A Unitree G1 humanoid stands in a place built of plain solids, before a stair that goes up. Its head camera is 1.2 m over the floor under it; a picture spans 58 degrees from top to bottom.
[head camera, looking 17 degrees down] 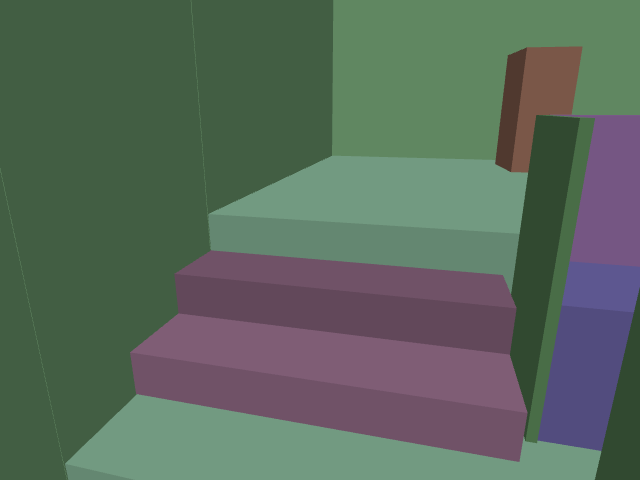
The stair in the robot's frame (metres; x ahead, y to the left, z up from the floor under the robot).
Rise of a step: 0.19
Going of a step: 0.33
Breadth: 1.37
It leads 14 degrees to the right of straight ahead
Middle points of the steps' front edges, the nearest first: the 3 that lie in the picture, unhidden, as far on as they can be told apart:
1.24 0.04 0.34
1.56 -0.04 0.52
1.88 -0.12 0.71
